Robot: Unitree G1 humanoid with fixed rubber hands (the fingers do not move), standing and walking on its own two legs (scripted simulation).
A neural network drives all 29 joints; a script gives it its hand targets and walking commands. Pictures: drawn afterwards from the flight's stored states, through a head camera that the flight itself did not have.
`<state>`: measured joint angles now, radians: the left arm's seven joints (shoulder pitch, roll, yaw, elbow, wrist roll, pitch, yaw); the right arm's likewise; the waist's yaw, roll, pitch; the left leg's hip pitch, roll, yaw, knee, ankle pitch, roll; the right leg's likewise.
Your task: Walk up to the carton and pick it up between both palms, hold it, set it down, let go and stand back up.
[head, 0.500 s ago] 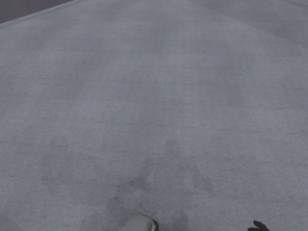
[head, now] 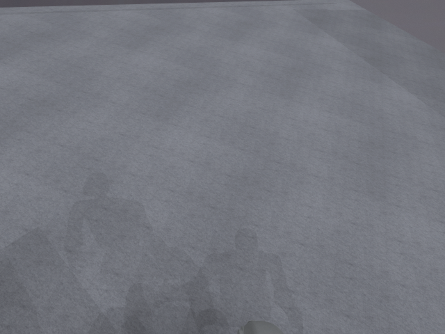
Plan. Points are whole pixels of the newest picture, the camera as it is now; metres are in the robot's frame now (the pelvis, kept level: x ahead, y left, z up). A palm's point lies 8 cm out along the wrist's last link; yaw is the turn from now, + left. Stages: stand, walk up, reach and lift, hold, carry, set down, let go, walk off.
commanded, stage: walk up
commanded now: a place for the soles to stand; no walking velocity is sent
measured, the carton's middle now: out of the picture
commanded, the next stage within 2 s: none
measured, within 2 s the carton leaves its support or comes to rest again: neither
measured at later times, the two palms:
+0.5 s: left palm out of the picture +0.06 +0.27 -0.10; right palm (349, 310) +0.19 -0.28 -0.11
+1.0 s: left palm out of the picture -0.11 +0.23 -0.14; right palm (263, 236) +0.34 -0.11 -0.09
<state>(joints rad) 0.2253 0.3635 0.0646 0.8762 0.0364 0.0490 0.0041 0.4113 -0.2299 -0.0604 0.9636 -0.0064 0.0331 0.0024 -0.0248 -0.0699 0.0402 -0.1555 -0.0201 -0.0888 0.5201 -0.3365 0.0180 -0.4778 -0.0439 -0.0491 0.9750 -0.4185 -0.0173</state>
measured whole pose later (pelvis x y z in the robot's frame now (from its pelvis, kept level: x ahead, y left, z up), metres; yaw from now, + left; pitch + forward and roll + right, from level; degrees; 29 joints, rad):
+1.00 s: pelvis +0.05 -0.01 -0.01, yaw +57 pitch +0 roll -2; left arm 0.19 0.33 0.03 0.74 0.02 0.05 0.00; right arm 0.25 -0.30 -0.06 0.78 -0.01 0.04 -0.01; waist -0.03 -0.06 0.12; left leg -0.38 -0.11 -0.20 0.58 -0.19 0.03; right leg -0.48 -0.02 0.02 1.07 -0.46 0.02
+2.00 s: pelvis +0.10 -0.04 -0.02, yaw +110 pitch -2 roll -1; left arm 0.26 0.27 0.01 0.71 0.02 0.03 0.01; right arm 0.26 -0.31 -0.04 0.75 -0.02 0.04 -0.02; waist 0.00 0.02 0.09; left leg -0.37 -0.10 -0.27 0.83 -0.46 -0.05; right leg -0.34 0.01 -0.05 0.67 -0.31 -0.02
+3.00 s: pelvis +0.09 -0.02 +0.00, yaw +140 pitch -1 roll -2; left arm 0.25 0.24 -0.01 0.90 0.01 0.01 -0.01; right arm 0.25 -0.22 0.03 0.90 -0.01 -0.01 -0.02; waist 0.00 0.01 0.04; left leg -0.29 -0.07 -0.21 0.58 -0.26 0.00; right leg -0.18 -0.04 -0.15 0.51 -0.30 0.00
